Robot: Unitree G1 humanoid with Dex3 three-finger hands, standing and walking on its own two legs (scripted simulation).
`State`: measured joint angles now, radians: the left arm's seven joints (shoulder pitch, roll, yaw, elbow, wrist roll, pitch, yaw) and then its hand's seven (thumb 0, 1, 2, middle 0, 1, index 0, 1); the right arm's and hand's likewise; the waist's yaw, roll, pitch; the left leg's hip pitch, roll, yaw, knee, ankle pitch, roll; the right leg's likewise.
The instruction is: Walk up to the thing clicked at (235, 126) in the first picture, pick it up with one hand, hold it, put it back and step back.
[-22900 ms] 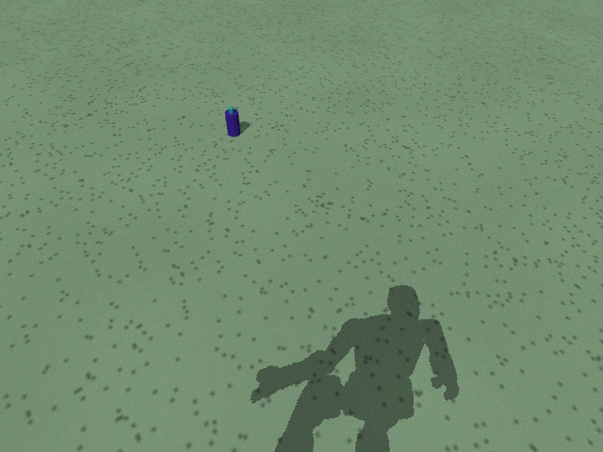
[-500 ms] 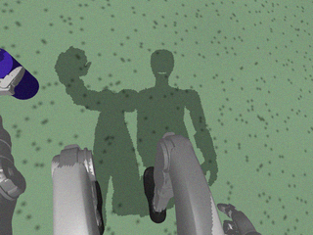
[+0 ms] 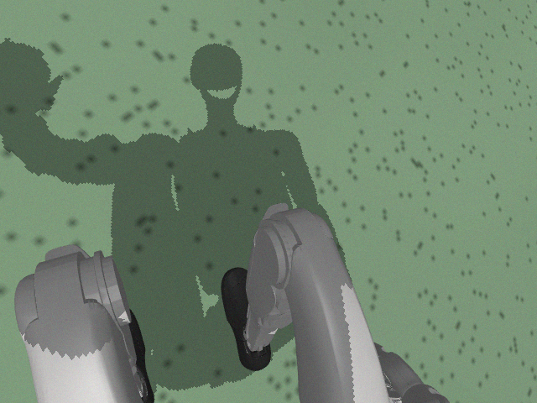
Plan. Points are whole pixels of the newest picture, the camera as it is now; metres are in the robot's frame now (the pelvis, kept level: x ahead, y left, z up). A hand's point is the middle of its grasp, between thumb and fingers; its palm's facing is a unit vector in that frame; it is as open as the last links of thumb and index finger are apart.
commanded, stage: crouch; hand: left
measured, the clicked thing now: out of the picture +0.50 +0.33 -0.13
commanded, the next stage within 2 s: lower in 0.18 s
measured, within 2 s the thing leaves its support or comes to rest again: rests again in 1.46 s
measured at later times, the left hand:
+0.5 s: hand out of the picture +0.51 +0.33 -0.15, palm faces +0.41 -0.91 -0.03, open 7.9 cm
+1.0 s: hand out of the picture +0.51 +0.32 -0.19, palm faces +0.39 -0.92 -0.04, open 7.8 cm
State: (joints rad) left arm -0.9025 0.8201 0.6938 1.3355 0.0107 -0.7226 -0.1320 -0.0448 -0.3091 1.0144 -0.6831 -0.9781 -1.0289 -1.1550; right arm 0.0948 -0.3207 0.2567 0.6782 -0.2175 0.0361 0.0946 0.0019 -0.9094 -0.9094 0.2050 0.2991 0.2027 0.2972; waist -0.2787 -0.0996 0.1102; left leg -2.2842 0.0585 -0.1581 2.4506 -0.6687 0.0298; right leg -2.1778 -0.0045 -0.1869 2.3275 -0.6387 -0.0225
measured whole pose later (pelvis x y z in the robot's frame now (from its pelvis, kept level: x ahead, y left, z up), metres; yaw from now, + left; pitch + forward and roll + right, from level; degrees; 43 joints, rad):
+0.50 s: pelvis +0.00 +0.01 -0.01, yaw -3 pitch +22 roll -14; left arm -0.90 0.97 0.68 1.44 0.00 -0.79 -0.10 -0.04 -0.31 1.01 -0.69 -0.97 -1.03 -1.15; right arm 0.00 -0.37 0.39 0.60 -0.27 0.05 0.09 0.00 -0.90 -0.90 0.20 0.30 0.20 0.30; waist -0.31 -0.19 0.23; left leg -2.28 0.06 -0.23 2.53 -0.69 0.04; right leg -2.13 0.02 -0.25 2.35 -0.63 0.00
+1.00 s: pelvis -0.01 +0.01 -0.02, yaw -7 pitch +18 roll -18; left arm -0.88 1.09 0.62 1.56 -0.04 -0.91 -0.08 -0.05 -0.30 1.01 -0.68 -0.98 -1.03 -1.15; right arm -0.11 -0.40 0.54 0.53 -0.33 0.07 0.07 0.00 -0.90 -0.90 0.21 0.30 0.20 0.30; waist -0.33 -0.26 0.31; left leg -2.25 0.07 -0.32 2.59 -0.71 0.04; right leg -2.08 0.05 -0.31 2.34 -0.62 0.02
